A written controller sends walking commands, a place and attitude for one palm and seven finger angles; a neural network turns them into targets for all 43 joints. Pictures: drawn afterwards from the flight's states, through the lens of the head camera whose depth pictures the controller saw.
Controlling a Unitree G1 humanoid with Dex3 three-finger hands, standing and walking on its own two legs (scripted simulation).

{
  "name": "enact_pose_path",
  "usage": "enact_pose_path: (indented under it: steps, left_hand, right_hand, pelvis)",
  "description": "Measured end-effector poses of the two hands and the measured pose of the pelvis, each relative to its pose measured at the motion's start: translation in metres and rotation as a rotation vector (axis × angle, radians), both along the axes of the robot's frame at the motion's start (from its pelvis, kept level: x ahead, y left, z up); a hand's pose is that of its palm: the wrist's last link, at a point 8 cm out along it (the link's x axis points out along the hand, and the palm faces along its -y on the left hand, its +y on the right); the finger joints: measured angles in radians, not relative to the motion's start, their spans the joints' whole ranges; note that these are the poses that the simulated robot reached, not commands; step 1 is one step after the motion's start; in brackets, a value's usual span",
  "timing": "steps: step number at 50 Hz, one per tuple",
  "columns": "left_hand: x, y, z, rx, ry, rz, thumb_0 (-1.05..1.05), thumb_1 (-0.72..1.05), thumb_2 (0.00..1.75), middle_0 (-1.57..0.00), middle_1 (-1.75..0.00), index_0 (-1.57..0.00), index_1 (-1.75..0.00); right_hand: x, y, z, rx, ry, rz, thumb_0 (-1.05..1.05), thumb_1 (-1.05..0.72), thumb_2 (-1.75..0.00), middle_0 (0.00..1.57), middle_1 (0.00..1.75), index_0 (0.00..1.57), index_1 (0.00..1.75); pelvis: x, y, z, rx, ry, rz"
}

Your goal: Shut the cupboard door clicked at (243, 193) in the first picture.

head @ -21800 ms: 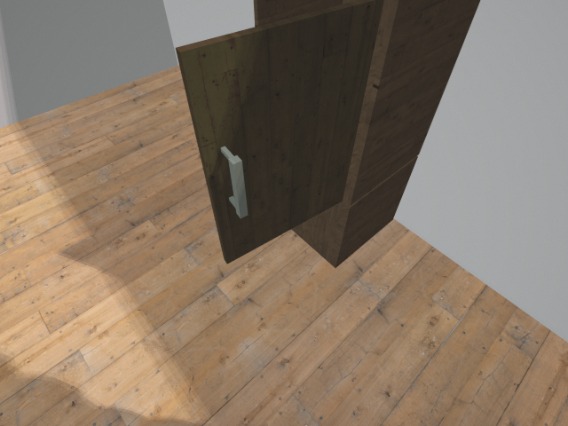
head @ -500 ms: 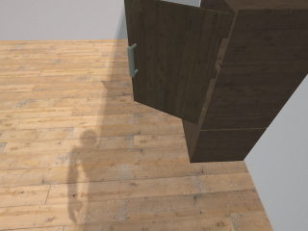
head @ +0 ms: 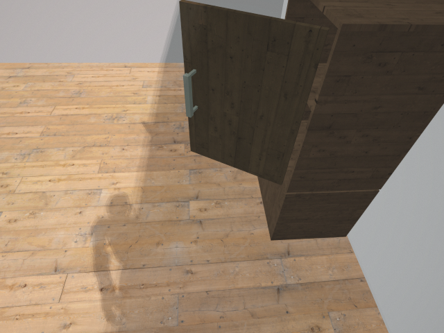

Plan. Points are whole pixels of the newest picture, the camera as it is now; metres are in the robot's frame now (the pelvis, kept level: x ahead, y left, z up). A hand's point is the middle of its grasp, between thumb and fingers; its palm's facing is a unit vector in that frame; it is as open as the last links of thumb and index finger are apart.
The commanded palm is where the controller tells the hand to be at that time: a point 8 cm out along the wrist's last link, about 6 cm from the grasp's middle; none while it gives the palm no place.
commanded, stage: look to check the result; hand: left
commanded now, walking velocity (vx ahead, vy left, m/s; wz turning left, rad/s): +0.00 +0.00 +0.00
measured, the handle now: (191, 93) +0.87 +0.15 -0.03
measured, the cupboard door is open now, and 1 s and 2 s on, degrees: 60 60 60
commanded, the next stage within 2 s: walk to a spot facing it in 0.52 s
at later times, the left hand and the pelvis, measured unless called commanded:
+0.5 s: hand out of the picture +0.00 +0.20 -0.17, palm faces +0.00 -0.97 -0.23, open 7.4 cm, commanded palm none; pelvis +0.00 +0.01 +0.00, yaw +0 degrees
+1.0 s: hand out of the picture +0.03 +0.22 -0.20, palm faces +0.17 -0.96 -0.23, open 7.4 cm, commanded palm none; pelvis +0.01 +0.01 -0.02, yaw +10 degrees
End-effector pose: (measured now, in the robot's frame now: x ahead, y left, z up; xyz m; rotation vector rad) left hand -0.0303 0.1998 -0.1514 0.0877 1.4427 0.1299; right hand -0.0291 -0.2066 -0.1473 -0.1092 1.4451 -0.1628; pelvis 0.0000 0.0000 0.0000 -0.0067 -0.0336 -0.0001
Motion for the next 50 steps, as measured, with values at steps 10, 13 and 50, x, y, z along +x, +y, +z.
enact_pose_path:
  steps: [10, 13, 50]
  left_hand:
    - [-0.006, 0.025, 0.005, 0.049, 0.035, -0.005, 0.00, 0.90, 0.90, -0.20, -0.30, -0.20, -0.30]
    - [-0.003, 0.031, 0.007, 0.063, 0.033, -0.011, 0.00, 0.90, 0.90, -0.20, -0.30, -0.20, -0.30]
    - [0.050, 0.065, -0.014, 0.107, -0.136, 0.111, 0.00, 0.90, 0.90, -0.20, -0.30, -0.21, -0.30]
  right_hand:
    - [0.005, -0.004, 0.001, -0.012, 0.005, 0.006, 0.00, -0.91, -0.90, 0.20, 0.30, 0.20, 0.30]
    - [0.010, -0.007, 0.001, -0.019, -0.006, 0.009, 0.00, -0.91, -0.90, 0.20, 0.30, 0.20, 0.30]
    - [0.094, -0.014, -0.007, -0.057, -0.049, 0.185, 0.01, -0.91, -0.90, 0.20, 0.30, 0.20, 0.30]
  pelvis:
    - [0.001, 0.004, 0.000, 0.000, 0.004, -0.002]
    - [0.002, 0.005, 0.001, 0.000, 0.003, -0.004]
    - [0.014, 0.015, -0.022, -0.003, 0.001, 0.182]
